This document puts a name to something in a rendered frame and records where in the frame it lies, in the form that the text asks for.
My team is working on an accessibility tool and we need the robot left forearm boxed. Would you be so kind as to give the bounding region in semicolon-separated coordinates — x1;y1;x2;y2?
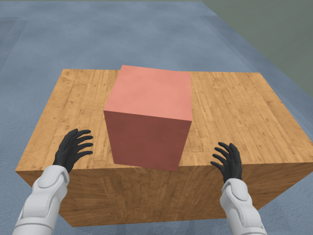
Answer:
12;165;69;235

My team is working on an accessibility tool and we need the pedestal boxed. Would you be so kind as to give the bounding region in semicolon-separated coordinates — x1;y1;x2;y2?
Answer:
15;69;313;227

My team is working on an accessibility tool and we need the carton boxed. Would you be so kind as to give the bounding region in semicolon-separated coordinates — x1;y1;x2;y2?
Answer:
103;65;192;171

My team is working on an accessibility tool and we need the robot left hand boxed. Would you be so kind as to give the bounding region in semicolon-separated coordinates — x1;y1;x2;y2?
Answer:
53;128;93;173

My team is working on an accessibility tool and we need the robot right forearm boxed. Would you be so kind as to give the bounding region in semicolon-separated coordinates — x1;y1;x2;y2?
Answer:
220;178;267;235

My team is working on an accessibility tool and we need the robot right hand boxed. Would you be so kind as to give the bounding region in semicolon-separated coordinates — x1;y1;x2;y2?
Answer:
210;142;243;184

